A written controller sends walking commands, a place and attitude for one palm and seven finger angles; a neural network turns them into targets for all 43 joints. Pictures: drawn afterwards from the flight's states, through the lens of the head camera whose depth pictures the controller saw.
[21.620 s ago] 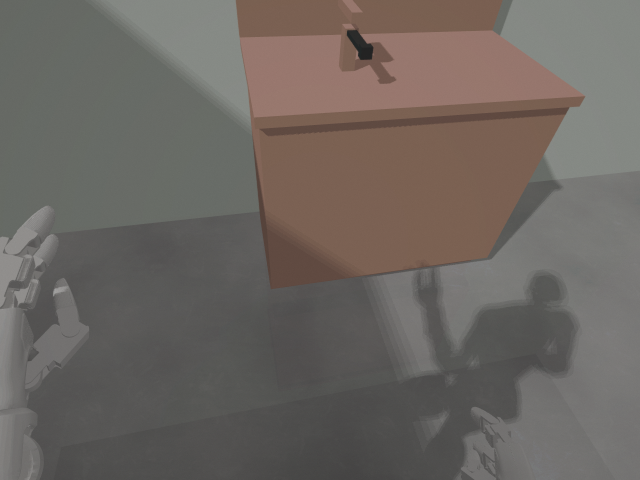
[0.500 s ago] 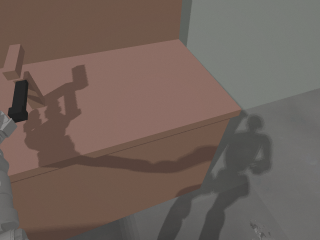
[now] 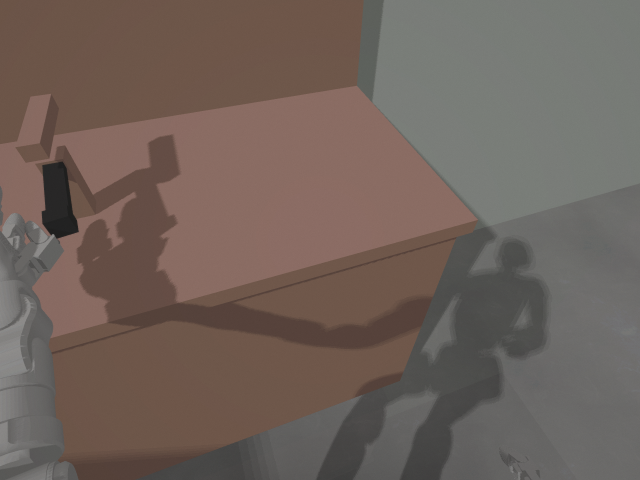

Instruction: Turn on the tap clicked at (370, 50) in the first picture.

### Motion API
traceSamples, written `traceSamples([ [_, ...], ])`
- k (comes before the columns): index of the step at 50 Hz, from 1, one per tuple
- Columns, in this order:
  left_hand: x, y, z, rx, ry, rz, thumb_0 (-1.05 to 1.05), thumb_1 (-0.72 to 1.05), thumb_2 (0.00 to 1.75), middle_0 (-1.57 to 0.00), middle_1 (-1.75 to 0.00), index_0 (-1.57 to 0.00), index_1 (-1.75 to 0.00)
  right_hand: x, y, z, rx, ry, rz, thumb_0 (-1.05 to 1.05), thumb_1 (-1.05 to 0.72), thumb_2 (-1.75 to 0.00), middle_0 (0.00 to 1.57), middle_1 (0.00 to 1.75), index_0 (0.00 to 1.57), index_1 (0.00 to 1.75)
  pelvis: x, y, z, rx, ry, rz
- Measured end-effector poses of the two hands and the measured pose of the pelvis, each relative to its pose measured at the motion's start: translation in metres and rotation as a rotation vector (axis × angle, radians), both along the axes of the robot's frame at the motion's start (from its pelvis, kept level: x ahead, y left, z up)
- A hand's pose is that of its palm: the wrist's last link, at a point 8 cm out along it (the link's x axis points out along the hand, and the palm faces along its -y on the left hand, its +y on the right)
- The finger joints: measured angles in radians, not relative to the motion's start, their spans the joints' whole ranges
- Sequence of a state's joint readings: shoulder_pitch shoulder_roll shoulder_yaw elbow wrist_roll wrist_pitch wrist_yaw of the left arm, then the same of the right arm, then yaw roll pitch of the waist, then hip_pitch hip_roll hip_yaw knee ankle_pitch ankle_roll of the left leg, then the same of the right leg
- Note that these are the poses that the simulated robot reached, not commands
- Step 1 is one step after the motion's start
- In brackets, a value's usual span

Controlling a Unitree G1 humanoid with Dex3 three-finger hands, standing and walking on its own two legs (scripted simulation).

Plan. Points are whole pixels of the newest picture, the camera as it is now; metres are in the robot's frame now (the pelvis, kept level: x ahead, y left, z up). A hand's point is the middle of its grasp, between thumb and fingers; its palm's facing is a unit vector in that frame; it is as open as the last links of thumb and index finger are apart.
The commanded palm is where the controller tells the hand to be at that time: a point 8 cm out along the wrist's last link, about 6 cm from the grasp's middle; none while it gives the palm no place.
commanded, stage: push the lever round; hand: left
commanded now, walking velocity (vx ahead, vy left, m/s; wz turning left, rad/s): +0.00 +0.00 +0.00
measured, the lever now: (60, 221) +0.37 +0.36 +0.13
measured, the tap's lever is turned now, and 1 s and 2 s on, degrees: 8 30 56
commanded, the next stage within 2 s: none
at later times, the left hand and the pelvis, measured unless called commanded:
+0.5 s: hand (85, 233) +0.36 +0.32 +0.13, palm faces +0.69 -0.73 -0.04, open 7.7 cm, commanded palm +0.31 +0.34 +0.13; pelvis +0.00 +0.00 +0.00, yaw +1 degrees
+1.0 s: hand (110, 221) +0.38 +0.29 +0.13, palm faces +0.77 -0.64 -0.05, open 7.8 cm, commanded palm +0.33 +0.31 +0.13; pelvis +0.00 +0.00 +0.00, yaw +1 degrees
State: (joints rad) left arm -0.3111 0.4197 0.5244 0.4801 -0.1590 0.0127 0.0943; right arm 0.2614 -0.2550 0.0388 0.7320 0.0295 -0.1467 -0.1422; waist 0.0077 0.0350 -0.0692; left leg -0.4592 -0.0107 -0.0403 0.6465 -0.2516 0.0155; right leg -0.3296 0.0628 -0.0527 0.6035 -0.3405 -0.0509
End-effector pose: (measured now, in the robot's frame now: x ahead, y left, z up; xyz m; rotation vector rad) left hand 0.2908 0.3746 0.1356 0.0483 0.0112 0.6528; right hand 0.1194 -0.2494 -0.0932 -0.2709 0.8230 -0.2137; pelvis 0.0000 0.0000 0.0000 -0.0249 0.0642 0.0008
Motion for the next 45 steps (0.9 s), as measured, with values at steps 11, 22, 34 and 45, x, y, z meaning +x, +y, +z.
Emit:
traceSamples([
  [11, 0.001, -0.013, 0.002, -0.001, -0.003, 0.057, 0.02, 0.91, 0.91, -0.15, -0.15, -0.15, -0.15, -0.001, -0.002, -0.002, 0.007, 0.002, 0.002, 0.01, -0.9, -0.89, 0.2, 0.3, 0.2, 0.3, -0.001, -0.002, 0.0, 0.002, -0.007, 0.001],
  [22, 0.011, -0.027, 0.0, -0.002, 0.003, 0.101, 0.02, 0.91, 0.91, -0.15, -0.15, -0.15, -0.15, 0.003, 0.0, -0.004, 0.0, 0.021, 0.015, 0.01, -0.9, -0.89, 0.2, 0.3, 0.2, 0.3, -0.003, -0.003, 0.0, 0.0, -0.004, 0.01],
  [34, 0.023, -0.047, 0.001, -0.009, -0.007, 0.144, 0.02, 0.91, 0.91, -0.15, -0.15, -0.15, -0.15, 0.009, 0.005, -0.005, 0.013, 0.036, 0.012, 0.01, -0.9, -0.89, 0.2, 0.3, 0.2, 0.3, 0.003, 0.0, 0.001, 0.003, -0.005, 0.004],
  [45, 0.027, -0.058, 0.001, -0.024, 0.01, 0.198, 0.01, 0.91, 0.91, -0.15, -0.15, -0.15, -0.15, 0.018, 0.008, -0.003, 0.019, 0.042, 0.013, 0.01, -0.9, -0.89, 0.2, 0.3, 0.2, 0.3, 0.005, 0.002, 0.001, 0.006, -0.015, 0.006],
])
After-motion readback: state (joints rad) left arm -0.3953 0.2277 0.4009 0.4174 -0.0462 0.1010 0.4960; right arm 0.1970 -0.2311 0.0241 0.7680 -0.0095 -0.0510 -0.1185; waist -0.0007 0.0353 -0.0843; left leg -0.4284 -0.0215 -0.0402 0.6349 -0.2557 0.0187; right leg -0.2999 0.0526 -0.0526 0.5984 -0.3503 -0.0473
